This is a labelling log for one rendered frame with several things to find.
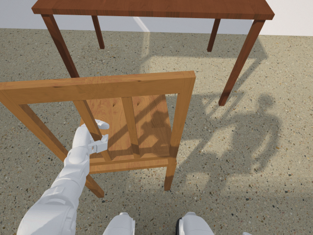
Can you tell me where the robot right shin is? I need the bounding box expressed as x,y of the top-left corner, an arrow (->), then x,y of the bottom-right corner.
184,212 -> 196,217

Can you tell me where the robot left hand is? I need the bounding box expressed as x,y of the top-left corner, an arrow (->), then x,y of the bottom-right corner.
72,119 -> 110,154

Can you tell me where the robot right thigh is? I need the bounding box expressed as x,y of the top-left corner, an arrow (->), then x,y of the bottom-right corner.
179,215 -> 214,235

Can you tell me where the robot left forearm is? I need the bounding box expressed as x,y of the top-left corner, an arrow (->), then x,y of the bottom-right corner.
17,147 -> 89,235

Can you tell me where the left robot upper arm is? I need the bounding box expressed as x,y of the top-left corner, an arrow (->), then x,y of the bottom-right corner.
20,204 -> 77,235

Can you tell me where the chair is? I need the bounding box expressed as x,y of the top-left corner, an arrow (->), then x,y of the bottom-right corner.
0,70 -> 196,198

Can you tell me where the table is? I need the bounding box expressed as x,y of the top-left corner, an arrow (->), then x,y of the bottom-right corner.
31,0 -> 275,106

